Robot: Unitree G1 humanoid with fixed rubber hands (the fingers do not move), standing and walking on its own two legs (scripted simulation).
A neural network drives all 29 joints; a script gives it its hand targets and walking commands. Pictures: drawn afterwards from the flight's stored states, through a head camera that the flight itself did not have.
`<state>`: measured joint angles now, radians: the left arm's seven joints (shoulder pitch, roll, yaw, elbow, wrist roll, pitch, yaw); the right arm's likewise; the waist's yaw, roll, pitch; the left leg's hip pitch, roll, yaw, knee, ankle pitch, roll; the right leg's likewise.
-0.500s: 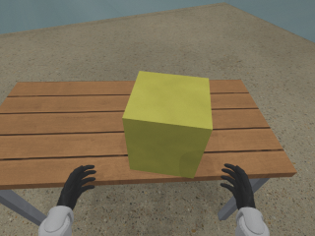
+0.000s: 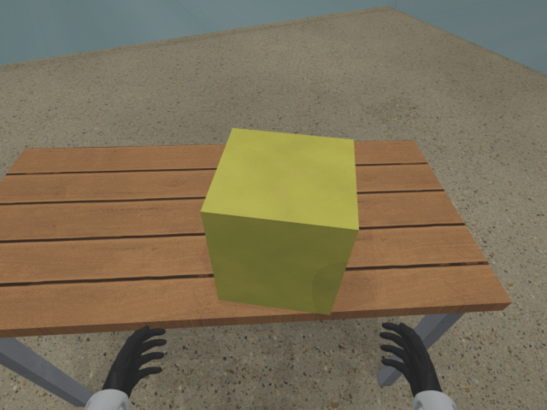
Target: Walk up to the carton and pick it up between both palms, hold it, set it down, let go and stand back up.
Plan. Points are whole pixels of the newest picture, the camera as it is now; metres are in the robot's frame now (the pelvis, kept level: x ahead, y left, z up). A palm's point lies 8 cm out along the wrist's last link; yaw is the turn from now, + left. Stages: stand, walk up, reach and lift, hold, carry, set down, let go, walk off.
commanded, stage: set down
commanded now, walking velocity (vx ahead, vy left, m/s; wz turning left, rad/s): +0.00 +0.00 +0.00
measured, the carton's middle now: (282, 224) +0.42 +0.01 +0.02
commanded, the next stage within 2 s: let go in 0.36 s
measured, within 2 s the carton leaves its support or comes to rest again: neither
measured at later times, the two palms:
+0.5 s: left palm (126, 409) +0.14 +0.23 -0.08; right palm out of the picture +0.15 -0.22 -0.08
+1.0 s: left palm out of the picture +0.14 +0.24 -0.08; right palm out of the picture +0.13 -0.24 -0.09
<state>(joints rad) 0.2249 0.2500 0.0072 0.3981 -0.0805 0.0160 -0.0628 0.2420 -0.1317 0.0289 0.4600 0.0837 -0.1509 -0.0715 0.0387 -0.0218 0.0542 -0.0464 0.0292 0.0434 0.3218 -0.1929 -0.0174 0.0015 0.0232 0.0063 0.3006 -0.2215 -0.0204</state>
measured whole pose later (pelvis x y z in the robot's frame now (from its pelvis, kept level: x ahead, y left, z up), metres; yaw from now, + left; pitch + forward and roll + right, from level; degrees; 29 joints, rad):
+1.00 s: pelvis -0.02 +0.00 -0.01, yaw +1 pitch -2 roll +0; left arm 0.19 0.22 0.03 0.57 0.02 0.01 0.00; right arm 0.21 -0.23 -0.04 0.70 -0.02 -0.08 0.01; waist 0.01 -0.01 0.03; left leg -0.19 0.02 0.03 0.44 -0.22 -0.01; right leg -0.14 0.02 -0.01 0.43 -0.26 -0.02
